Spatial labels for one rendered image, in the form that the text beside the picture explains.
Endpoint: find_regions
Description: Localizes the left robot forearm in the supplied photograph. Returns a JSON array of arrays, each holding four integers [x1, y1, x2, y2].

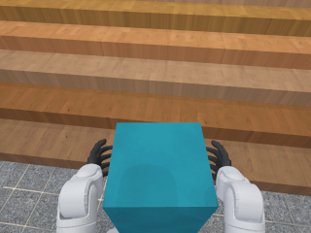
[[56, 163, 104, 233]]

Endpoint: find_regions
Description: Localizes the right robot forearm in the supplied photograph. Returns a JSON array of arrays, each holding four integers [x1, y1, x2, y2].
[[216, 166, 266, 233]]

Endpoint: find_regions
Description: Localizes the robot left hand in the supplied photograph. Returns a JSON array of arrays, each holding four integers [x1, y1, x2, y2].
[[86, 139, 113, 178]]

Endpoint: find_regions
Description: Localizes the robot right hand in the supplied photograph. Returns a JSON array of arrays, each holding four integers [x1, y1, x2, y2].
[[205, 140, 232, 181]]

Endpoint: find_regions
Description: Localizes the carton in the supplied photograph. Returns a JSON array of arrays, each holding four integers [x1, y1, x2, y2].
[[102, 122, 219, 233]]

